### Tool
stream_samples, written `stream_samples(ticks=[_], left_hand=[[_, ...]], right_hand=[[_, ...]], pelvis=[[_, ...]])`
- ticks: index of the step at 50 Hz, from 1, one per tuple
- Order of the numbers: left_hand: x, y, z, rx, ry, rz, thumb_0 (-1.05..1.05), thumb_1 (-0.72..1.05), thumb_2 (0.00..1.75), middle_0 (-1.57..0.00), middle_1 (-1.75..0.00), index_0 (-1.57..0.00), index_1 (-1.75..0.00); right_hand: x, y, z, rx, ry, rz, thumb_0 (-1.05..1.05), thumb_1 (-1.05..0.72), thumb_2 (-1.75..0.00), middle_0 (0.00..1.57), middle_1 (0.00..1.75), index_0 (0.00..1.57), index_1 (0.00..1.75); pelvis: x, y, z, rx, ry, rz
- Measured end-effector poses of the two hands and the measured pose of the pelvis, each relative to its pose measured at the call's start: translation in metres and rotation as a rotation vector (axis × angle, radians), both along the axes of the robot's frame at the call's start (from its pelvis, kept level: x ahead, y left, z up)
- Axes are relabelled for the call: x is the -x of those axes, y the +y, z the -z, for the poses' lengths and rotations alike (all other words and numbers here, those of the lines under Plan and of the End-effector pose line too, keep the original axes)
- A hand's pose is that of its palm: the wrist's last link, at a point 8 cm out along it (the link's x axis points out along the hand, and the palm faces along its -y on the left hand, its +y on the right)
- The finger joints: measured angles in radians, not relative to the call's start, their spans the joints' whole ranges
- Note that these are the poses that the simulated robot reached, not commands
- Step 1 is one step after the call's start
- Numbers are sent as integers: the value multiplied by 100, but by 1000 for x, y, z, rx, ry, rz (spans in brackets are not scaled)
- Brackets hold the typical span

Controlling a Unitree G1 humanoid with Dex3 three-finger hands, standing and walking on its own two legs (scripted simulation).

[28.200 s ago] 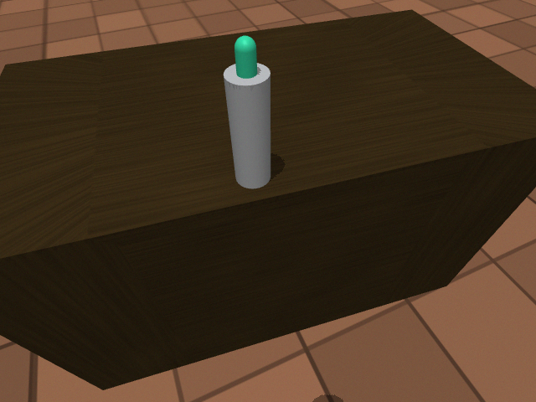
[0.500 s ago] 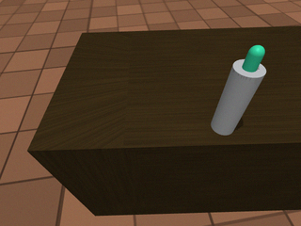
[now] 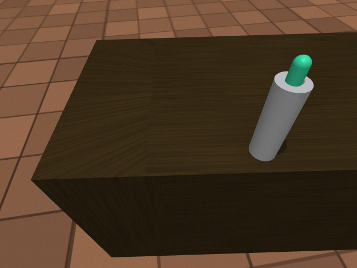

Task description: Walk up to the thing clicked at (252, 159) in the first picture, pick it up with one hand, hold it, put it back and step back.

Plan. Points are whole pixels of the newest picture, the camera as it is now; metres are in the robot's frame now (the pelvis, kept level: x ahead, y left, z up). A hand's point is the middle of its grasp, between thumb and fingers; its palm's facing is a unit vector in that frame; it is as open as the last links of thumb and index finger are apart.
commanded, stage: stand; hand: right
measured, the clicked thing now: (279, 113) +0.40 -0.20 +0.15
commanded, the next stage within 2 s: step back in 0.56 s
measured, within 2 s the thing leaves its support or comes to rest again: neither
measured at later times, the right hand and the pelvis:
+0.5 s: hand out of the picture +0.07 -0.25 -0.16, palm faces -0.03 +0.94 -0.33, open 7.4 cm; pelvis +0.01 +0.00 +0.00, yaw +0 degrees
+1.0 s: hand out of the picture -0.01 -0.21 -0.16, palm faces -0.03 +0.90 -0.44, open 7.4 cm; pelvis -0.06 +0.07 -0.02, yaw +0 degrees
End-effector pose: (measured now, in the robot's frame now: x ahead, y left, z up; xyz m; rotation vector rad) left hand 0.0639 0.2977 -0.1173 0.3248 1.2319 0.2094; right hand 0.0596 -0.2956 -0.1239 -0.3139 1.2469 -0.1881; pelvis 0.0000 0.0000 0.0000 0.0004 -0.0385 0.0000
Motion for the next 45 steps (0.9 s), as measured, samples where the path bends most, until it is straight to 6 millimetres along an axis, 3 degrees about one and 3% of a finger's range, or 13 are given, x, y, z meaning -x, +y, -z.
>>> stream_samples(ticks=[13,28,34,39,45], left_hand=[[2,2,2,0,22,-5,1,91,90,-21,-30,-20,-30],[-9,3,0,-3,6,-3,1,91,90,-21,-30,-20,-30],[-12,14,2,-18,-18,-19,1,91,90,-21,-30,-20,-30],[-11,32,6,-36,-25,21,1,91,90,-21,-30,-20,-30],[-16,59,24,-20,-66,60,1,91,90,-21,-30,-20,-30]], right_hand=[[2,1,1,0,22,1,1,-91,-90,21,30,20,30],[-12,3,1,0,-3,-3,1,-91,-90,21,30,20,30],[-15,-3,3,17,-9,8,1,-90,-90,21,30,20,30],[-2,-2,-2,56,6,8,1,-91,-90,21,30,20,30],[32,13,-2,116,27,9,0,-91,-90,21,30,20,30]], pelvis=[[-3,1,0,1,7,0],[-9,2,0,-1,7,3],[9,5,6,10,14,5],[28,19,9,-8,20,20],[46,50,24,13,31,-1]])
